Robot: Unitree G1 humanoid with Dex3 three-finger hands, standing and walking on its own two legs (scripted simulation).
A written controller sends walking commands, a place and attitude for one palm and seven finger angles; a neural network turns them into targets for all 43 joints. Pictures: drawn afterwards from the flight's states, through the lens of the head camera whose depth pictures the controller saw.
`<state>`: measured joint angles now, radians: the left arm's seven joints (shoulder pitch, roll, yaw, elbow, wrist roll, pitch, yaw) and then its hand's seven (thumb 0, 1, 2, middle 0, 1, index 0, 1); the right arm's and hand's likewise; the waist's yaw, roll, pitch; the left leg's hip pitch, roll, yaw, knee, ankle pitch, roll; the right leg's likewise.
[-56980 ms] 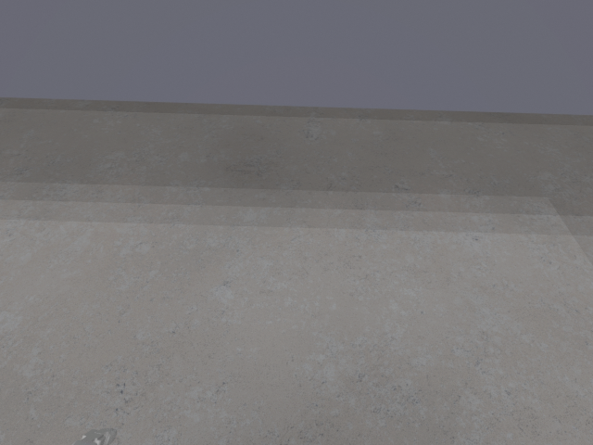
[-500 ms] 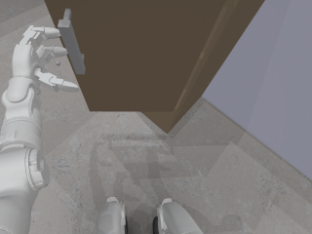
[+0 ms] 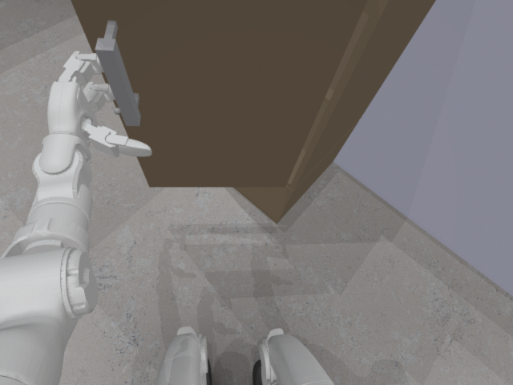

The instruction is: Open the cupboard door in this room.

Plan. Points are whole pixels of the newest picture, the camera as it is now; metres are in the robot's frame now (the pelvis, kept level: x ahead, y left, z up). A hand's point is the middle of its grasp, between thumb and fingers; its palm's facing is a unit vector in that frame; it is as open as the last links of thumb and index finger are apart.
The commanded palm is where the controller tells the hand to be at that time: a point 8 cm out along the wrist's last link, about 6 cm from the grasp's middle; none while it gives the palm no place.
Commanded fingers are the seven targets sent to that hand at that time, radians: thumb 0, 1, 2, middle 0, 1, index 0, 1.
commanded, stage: slide the fingers in behind the handle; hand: left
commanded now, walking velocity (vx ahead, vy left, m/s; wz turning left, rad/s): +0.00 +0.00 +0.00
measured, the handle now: (123, 78) +0.57 +0.17 +0.07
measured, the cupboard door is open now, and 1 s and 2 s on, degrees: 44 44 71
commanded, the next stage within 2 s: close the thumb around the handle in 0.46 s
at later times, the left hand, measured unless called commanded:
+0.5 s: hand (125, 107) +0.52 +0.16 +0.06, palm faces +0.00 -1.00 -0.02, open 14.0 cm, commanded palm +0.50 +0.20 +0.06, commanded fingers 0.00 -0.50 0.30 -0.30 -1.20 -0.30 -1.20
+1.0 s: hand (122, 109) +0.52 +0.16 +0.06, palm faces -0.01 -1.00 -0.01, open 8.8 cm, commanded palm +0.50 +0.20 +0.06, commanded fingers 0.00 0.79 0.85 -0.39 -1.34 -0.39 -1.34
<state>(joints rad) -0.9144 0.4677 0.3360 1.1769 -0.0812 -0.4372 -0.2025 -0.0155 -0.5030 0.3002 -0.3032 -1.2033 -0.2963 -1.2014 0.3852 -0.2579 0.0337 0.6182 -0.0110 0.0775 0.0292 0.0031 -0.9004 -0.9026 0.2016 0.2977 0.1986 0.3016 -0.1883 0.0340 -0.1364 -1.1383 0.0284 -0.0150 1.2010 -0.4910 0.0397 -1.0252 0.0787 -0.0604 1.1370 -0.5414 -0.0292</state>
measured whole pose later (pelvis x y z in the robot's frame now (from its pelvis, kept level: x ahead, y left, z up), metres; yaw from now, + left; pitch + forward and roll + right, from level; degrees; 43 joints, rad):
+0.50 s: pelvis +0.00 -0.01 +0.00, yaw +0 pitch +25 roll -4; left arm -0.92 0.47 0.35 1.18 -0.07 -0.43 -0.17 -0.02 -0.50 0.30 -0.30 -1.20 -0.30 -1.20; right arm 0.40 -0.25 0.03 0.62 -0.01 0.08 0.03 0.00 -0.90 -0.90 0.20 0.30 0.20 0.30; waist -0.19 0.04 -0.14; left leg -1.14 0.03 -0.01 1.20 -0.49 0.03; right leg -1.04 0.08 -0.06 1.14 -0.54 -0.04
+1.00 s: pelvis +0.00 +0.00 +0.00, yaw +0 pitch +25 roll -4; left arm -0.92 0.45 0.33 1.17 -0.08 -0.44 -0.19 -0.01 0.26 0.63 -0.36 -1.28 -0.35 -1.28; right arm 0.38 -0.26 0.03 0.62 -0.01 0.07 0.03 0.00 -0.90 -0.90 0.20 0.30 0.20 0.30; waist -0.19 0.04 -0.14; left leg -1.15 0.03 -0.02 1.20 -0.49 0.04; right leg -1.03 0.08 -0.06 1.14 -0.55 -0.03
